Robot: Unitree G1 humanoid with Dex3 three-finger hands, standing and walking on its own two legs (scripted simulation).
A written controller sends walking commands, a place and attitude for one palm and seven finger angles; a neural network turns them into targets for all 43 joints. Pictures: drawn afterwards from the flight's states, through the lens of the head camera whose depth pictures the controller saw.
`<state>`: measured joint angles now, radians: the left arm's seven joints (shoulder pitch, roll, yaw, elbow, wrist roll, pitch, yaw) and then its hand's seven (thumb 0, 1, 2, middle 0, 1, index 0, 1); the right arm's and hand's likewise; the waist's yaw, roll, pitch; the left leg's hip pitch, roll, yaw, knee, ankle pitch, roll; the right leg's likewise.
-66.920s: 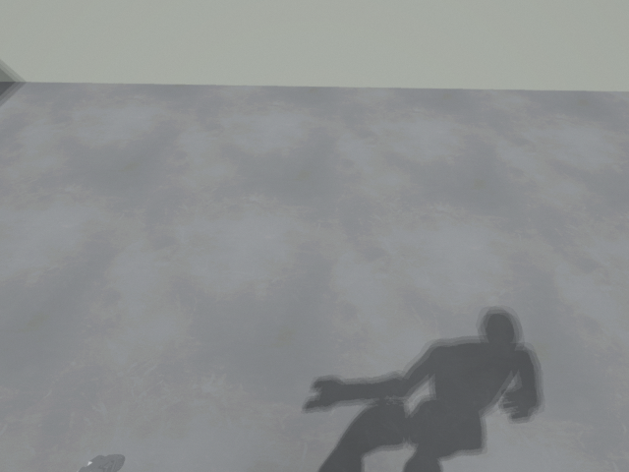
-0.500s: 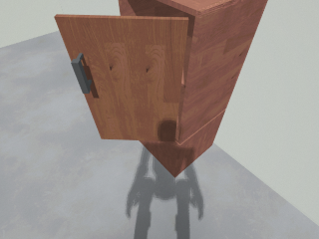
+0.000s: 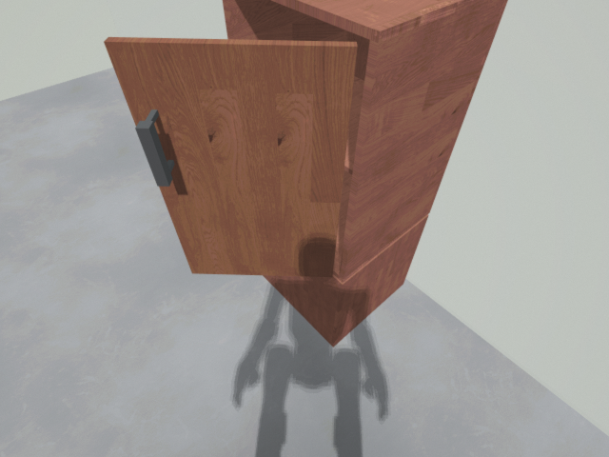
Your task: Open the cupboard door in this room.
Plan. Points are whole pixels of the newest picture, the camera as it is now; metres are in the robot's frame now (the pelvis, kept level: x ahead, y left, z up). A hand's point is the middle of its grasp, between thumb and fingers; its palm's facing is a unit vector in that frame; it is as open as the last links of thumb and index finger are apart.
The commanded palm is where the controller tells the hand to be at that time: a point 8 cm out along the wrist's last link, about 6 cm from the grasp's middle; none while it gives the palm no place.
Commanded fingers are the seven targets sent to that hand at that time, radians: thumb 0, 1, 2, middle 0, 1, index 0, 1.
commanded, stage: shuffle to correct the standing spot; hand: left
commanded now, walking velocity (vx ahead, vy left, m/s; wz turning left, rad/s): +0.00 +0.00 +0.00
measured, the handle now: (159, 148) +0.58 +0.30 +0.09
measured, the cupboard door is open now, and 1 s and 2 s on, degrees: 47 47 47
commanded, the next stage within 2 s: come to a stop and stand still in 0.58 s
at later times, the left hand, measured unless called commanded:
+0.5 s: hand out of the picture +0.04 +0.22 -0.18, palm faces +0.03 -0.97 -0.24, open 7.4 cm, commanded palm none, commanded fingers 0.00 0.90 0.90 -0.20 -0.30 -0.20 -0.30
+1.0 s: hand out of the picture +0.08 +0.29 -0.19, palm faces +0.06 -0.97 -0.24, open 7.4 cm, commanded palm none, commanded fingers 0.00 0.90 0.90 -0.20 -0.30 -0.20 -0.30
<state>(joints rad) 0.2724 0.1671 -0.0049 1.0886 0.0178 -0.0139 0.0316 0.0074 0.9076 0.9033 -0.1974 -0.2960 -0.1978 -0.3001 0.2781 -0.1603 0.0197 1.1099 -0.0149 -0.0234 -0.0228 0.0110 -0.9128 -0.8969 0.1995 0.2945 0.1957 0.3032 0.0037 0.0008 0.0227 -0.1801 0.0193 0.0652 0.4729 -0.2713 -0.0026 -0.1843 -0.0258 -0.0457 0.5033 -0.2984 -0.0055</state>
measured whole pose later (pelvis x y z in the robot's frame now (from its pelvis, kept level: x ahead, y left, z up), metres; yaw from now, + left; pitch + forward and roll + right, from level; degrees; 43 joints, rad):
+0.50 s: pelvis +0.03 +0.03 -0.01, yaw -1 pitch +0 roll +2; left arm 0.28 0.17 0.04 1.03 0.03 0.02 0.03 0.01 0.91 0.90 -0.20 -0.30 -0.20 -0.30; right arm 0.32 -0.16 0.00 1.04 -0.02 -0.01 -0.02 0.01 -0.90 -0.90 0.20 0.29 0.20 0.30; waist 0.02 -0.01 0.06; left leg -0.20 -0.03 0.11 0.56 -0.37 0.05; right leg -0.29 -0.05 -0.10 0.71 -0.45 -0.04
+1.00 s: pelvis +0.07 +0.09 -0.01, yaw +0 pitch +0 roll +1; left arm 0.28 0.23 0.05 1.01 0.02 0.04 0.03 0.01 0.91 0.90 -0.20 -0.30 -0.20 -0.30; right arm 0.15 -0.14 -0.01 0.97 -0.03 -0.01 -0.02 0.01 -0.91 -0.90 0.20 0.29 0.20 0.30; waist 0.03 -0.06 0.06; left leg -0.34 0.05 0.08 0.57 -0.22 -0.01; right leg -0.35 -0.04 -0.04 0.91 -0.54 0.01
